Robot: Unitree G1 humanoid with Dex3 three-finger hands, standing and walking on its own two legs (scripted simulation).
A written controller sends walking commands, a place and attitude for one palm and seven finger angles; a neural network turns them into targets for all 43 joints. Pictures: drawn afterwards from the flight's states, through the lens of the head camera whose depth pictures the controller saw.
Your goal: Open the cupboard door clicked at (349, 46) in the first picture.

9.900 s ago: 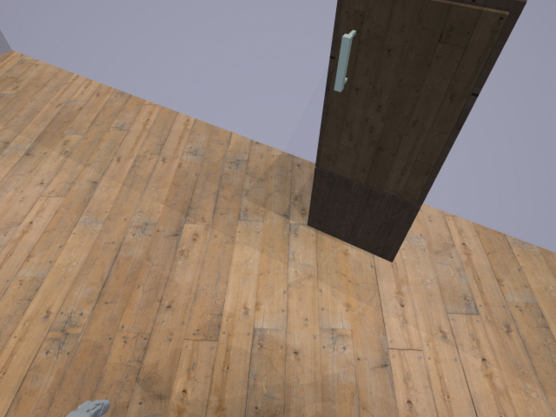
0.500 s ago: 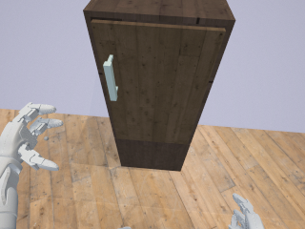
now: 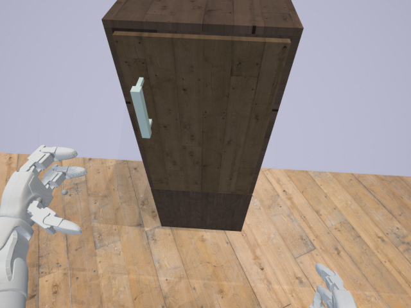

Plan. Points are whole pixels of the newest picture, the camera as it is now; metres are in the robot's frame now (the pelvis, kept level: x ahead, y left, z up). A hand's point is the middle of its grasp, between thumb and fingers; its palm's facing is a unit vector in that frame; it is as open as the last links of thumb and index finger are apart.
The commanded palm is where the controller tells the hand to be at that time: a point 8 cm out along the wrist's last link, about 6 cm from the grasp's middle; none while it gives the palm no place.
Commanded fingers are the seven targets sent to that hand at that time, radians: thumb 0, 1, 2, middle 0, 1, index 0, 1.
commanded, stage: move the hooked fingers beside the handle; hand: left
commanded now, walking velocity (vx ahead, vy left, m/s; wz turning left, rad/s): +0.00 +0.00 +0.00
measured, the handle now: (143, 108) +0.55 +0.19 +0.07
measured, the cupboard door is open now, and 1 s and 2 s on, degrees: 0 0 0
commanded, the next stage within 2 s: none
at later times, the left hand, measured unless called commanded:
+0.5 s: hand (84, 167) +0.35 +0.26 +0.09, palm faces +0.03 -1.00 -0.02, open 13.9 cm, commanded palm +0.32 +0.31 +0.09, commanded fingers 0.00 -0.50 0.30 -0.30 -1.20 -0.30 -1.20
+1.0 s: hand (95, 145) +0.40 +0.26 +0.08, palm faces +0.00 -1.00 +0.01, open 13.9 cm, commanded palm +0.39 +0.31 +0.08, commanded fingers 0.00 -0.50 0.30 -0.30 -1.20 -0.30 -1.20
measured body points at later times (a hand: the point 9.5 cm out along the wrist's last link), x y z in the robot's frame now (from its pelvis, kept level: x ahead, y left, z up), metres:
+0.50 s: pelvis +0.00 -0.01 +0.00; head +0.04 -0.01 +0.45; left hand +0.34 +0.32 +0.09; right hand +0.12 -0.27 -0.10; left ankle +0.03 +0.11 -0.72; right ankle +0.00 -0.12 -0.72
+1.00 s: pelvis +0.01 +0.00 -0.01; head +0.07 +0.02 +0.44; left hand +0.40 +0.32 +0.09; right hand +0.09 -0.27 -0.11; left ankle +0.03 +0.11 -0.72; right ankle +0.00 -0.12 -0.72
